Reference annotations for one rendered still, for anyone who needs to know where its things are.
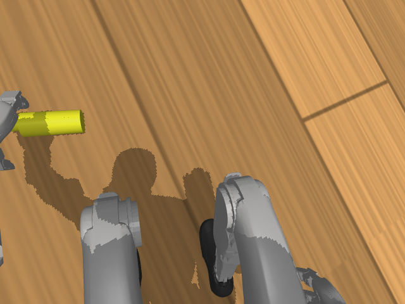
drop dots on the right robot hand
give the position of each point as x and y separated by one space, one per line
324 291

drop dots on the right robot foot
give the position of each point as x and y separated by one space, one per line
208 248

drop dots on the bottle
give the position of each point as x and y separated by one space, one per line
46 123

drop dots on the left robot hand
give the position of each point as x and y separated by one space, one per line
10 102

